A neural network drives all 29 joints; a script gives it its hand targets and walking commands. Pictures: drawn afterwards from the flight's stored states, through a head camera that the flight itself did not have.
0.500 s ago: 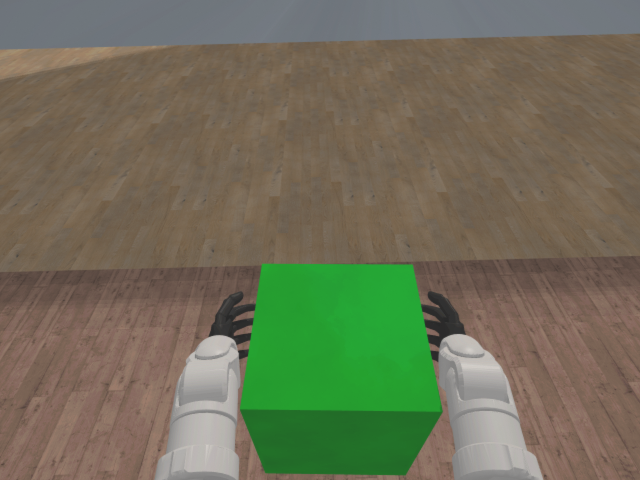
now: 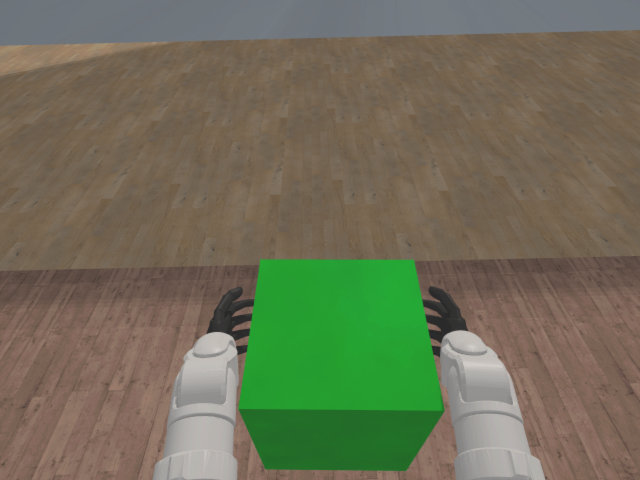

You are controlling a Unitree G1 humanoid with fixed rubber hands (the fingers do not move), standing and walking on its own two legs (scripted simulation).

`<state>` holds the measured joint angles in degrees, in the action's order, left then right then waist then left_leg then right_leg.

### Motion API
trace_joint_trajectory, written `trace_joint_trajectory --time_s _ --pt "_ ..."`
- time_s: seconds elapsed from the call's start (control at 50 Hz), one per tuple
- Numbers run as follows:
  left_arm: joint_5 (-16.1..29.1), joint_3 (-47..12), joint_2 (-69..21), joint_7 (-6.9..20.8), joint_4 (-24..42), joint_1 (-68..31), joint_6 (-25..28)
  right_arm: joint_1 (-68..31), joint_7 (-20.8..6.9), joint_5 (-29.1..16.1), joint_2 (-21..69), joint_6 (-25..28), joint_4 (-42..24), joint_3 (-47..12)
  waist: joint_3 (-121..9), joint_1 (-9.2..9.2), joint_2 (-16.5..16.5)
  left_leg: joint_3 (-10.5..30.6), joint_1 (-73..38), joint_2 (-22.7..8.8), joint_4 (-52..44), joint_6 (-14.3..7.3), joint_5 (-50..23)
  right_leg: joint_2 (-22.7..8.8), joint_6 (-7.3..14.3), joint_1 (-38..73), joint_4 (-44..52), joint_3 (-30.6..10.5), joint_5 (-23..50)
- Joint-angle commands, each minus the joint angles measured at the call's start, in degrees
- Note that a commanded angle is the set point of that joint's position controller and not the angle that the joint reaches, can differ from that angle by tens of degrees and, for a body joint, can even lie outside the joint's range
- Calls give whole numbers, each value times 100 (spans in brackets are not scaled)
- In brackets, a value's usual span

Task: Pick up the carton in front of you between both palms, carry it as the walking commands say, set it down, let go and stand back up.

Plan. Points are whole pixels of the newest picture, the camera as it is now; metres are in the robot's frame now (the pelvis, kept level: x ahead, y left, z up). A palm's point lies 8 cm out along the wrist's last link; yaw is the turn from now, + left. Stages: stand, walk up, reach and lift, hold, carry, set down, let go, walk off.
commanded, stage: reach and lift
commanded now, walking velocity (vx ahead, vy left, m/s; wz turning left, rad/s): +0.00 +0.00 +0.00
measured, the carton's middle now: (336, 369) +0.29 +0.00 -0.04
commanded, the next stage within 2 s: hold in 0.30 s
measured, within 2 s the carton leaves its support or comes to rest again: neither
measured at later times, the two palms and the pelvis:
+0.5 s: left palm (217, 337) +0.29 +0.15 +0.06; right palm (457, 336) +0.29 -0.15 +0.05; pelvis +0.00 +0.00 +0.00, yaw +0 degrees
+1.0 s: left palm (217, 338) +0.29 +0.15 +0.06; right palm (458, 336) +0.29 -0.15 +0.05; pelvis -0.01 +0.00 +0.00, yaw +0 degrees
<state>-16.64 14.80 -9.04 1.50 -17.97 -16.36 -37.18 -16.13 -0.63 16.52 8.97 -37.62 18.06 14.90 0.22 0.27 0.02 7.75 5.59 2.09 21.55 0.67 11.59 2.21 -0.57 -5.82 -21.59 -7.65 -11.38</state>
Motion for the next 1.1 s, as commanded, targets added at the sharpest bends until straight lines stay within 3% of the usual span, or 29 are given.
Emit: trace_joint_trajectory --time_s 0.0,0.26,0.38,0.5,0.76,0.96,0.98,1.02,1.04,1.08 --pt "1282 -2998 -5233 1247 14 -2277 40 -2429 -1299 -1336 5236 93 -134 -3053 -1338 -1 -10 -398 -379 360 -273 39 -1284 339 -64 439 285 382 1251" --pt "1381 -3106 -5178 1227 299 -2174 -133 -2314 -1287 -1407 5150 -74 -412 -3140 -1192 -6 10 -365 -459 352 -352 56 -1326 346 -66 513 359 359 1250" --pt "1585 -3419 -5167 1171 771 -2215 -357 -2375 -1251 -1606 5135 -302 -876 -3474 -1350 -3 3 -342 -682 342 -427 73 -1539 349 -77 709 435 340 1443" --pt "1366 -3037 -4939 1189 430 -2309 -543 -2463 -1278 -1400 4905 -483 -550 -3090 -684 1 11 -404 -409 314 -540 37 -674 316 -35 425 549 394 575" --pt "1364 -3014 -5104 1244 242 -2820 -479 -2972 -1325 -1398 5087 -423 -366 -3075 -924 -4 0 -428 -417 304 -454 29 -442 285 -29 394 466 427 347" --pt "1365 -3019 -5089 1236 304 -2703 -486 -2854 -1306 -1403 5084 -438 -416 -3072 -1000 5 -9 -425 -507 316 -457 31 -734 298 -48 504 468 421 667" --pt "1442 -3157 -5102 1232 429 -2719 -519 -2967 -1303 -1479 5077 -462 -588 -3193 -1076 -18 -125 -277 204 -658 61 -26 3 -669 37 -133 -15 253 -50" --pt "1540 -3239 -5075 1190 598 -2747 -561 -2912 -1281 -1537 5083 -505 -658 -3258 -1088 -2 -121 -124 711 -506 -59 -96 2236 -600 118 -615 209 -24 -2391" --pt "1612 -3363 -5092 1163 745 -2800 -594 -2961 -1260 -1623 5077 -536 -809 -3370 -974 -8 -108 -134 1008 -480 -22 -101 2806 -631 151 -781 248 -101 -3030" --pt "1761 -3614 -5069 1092 1054 -2827 -700 -3022 -1201 -1818 5065 -642 -1103 -3635 -1021 -12 -228 -415 1115 -441 370 -50 2168 -786 224 -826 239 -139 -2600"
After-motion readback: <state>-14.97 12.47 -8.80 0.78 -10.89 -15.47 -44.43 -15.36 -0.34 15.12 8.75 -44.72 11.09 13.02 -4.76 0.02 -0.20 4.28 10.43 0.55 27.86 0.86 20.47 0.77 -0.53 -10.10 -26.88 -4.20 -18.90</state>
